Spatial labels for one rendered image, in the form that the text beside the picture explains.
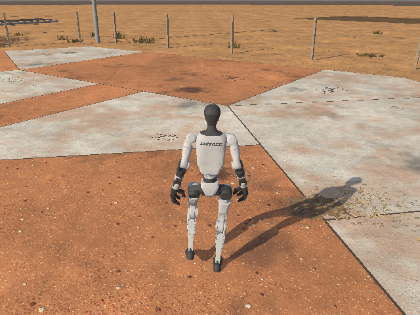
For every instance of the right robot upper arm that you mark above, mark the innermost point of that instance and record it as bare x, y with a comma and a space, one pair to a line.
234, 150

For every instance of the robot left hand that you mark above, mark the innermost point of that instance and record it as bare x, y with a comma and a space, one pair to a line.
174, 195

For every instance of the left robot upper arm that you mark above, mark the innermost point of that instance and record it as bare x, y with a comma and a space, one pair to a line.
187, 149

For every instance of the right robot foot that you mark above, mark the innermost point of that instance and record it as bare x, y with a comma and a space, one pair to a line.
217, 266

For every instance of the right robot thigh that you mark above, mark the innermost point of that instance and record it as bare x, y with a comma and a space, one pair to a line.
225, 195

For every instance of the robot left forearm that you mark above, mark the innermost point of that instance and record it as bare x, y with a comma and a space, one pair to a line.
178, 177

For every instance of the robot right hand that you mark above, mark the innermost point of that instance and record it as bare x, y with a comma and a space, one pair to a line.
243, 191

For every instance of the robot right forearm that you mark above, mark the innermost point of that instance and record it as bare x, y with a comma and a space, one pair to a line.
240, 173

